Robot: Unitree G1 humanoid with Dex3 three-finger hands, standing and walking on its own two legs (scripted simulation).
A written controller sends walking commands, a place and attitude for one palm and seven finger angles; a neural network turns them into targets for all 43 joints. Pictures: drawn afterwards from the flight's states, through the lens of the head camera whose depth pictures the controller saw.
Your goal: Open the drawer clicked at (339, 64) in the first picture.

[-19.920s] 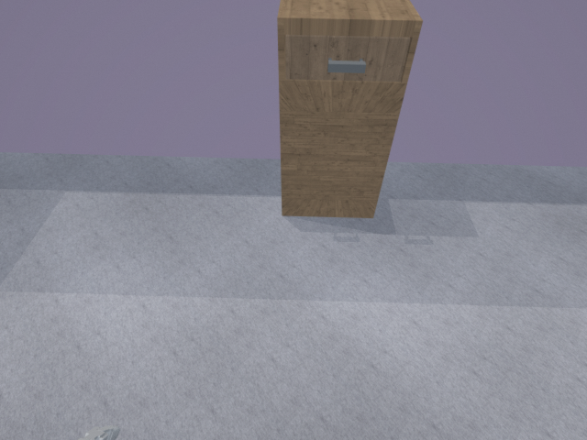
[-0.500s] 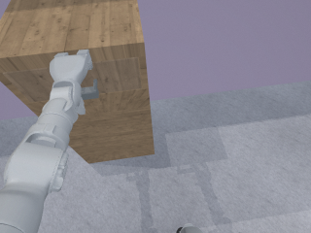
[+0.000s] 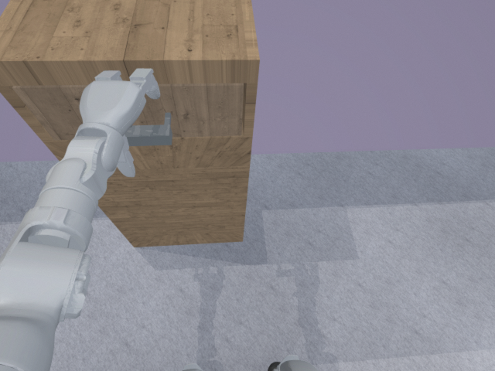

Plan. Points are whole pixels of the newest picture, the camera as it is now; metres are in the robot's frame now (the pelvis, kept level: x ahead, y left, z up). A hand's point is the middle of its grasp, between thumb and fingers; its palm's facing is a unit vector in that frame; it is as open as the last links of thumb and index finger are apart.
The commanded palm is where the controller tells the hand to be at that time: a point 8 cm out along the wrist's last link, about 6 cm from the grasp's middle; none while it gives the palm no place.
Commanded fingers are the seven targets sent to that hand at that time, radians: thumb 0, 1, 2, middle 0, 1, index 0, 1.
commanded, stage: move the hooked fingers above the handle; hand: left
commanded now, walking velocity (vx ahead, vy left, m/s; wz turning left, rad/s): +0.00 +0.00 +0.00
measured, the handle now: (140, 126) +0.55 +0.17 +0.01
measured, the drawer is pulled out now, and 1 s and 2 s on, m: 0.00 0.00 0.00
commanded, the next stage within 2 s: lower the fingers behind the handle in 1.44 s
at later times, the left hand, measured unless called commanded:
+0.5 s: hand (102, 144) +0.48 +0.22 +0.06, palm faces -0.19 +0.02 -0.98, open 13.8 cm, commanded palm +0.50 +0.20 +0.13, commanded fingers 0.00 -0.50 0.30 -0.30 -1.20 -0.30 -1.20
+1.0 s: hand (102, 112) +0.50 +0.20 +0.11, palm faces -0.07 +0.01 -1.00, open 13.4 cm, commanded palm +0.48 +0.21 +0.13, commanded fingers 0.00 -0.50 0.30 -0.30 -1.20 -0.30 -1.20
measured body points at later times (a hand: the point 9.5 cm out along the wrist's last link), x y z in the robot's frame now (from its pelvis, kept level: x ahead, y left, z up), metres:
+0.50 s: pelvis -0.01 +0.00 +0.01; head +0.09 -0.01 +0.45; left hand +0.48 +0.21 +0.11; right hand +0.01 -0.29 -0.12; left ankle -0.02 +0.10 -0.71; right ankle +0.00 -0.13 -0.71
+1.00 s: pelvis -0.01 -0.01 +0.01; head +0.07 -0.05 +0.46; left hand +0.50 +0.20 +0.16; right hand +0.03 -0.26 -0.14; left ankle -0.02 +0.10 -0.71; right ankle +0.00 -0.13 -0.71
